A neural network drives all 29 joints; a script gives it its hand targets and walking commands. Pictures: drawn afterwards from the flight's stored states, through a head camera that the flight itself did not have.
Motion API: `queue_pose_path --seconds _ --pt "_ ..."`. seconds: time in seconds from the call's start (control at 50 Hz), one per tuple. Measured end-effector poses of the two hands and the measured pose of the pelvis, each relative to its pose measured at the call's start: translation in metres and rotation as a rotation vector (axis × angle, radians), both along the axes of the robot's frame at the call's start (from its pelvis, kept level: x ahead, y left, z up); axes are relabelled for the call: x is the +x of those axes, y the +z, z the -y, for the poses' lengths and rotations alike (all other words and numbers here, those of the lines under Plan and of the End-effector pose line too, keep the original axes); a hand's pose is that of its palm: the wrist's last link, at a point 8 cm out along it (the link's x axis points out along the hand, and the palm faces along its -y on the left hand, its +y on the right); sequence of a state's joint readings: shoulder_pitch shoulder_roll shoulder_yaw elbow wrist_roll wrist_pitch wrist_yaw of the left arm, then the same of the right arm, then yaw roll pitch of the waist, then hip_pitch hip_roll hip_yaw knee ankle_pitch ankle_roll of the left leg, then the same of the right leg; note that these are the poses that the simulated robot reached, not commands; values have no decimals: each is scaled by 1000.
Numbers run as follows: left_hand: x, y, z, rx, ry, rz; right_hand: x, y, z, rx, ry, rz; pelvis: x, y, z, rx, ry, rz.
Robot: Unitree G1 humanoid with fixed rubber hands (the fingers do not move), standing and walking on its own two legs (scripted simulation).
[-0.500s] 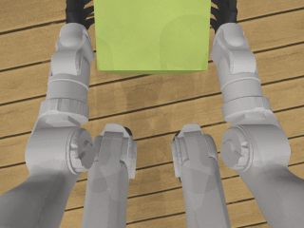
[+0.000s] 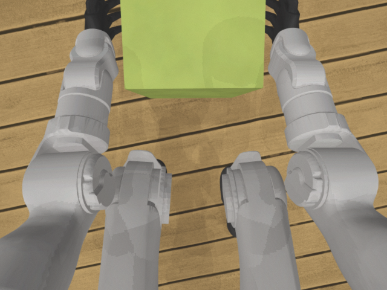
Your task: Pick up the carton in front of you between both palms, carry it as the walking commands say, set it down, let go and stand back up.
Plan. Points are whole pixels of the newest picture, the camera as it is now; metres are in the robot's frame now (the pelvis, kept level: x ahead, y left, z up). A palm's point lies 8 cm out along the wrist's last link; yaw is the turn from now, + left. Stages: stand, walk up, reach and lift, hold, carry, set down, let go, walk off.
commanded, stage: set down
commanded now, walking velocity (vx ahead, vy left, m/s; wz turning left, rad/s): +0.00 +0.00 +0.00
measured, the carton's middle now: (192, 43) +0.52 +0.02 -0.24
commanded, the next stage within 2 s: let go in 1.88 s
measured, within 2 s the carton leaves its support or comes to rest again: neither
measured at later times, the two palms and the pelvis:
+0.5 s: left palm (99, 29) +0.52 +0.18 -0.17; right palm (285, 28) +0.53 -0.14 -0.17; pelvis -0.01 +0.00 -0.01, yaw +0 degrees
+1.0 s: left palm (68, 15) +0.53 +0.21 -0.13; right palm (315, 18) +0.54 -0.17 -0.13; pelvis -0.01 +0.00 +0.00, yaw +0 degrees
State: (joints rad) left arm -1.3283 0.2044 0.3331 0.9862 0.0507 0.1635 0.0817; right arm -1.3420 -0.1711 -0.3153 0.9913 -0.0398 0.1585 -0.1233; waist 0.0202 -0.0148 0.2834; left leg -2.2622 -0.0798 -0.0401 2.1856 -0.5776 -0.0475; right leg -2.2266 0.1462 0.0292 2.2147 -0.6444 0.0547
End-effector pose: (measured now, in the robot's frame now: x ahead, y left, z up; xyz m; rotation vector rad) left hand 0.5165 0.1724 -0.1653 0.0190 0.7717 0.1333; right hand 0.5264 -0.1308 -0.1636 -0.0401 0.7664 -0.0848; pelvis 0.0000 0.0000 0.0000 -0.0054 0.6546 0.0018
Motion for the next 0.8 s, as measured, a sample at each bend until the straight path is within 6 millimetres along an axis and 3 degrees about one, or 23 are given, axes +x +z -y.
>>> queue_pose_path --seconds 0.54,0.68,0.8 --pt "4 -9 -4 -25 -59 10 4 -9 6 22 76 17 -7 -6 1 3 -2 53" --pt "-11 -34 -32 40 15 -28 -8 -35 29 -31 20 -21 -5 -7 -1 1 -2 55" --pt "-1 -30 -46 47 37 24 -1 -33 45 -40 -6 29 -3 -15 -2 3 -2 57"
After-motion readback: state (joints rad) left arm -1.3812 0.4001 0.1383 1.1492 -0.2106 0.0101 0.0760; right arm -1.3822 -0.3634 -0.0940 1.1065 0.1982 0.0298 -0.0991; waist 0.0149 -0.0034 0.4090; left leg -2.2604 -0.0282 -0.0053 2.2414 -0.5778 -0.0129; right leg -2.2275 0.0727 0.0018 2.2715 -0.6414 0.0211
